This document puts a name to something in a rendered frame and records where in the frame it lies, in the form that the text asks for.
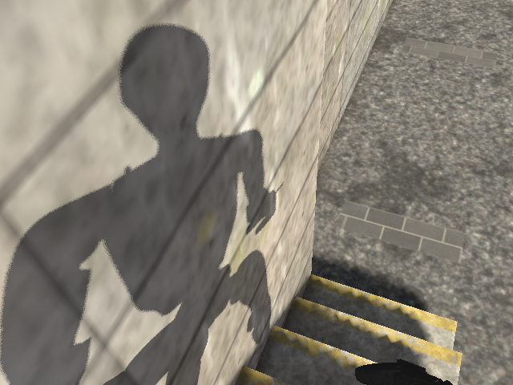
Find stairs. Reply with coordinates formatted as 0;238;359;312
235;274;463;385

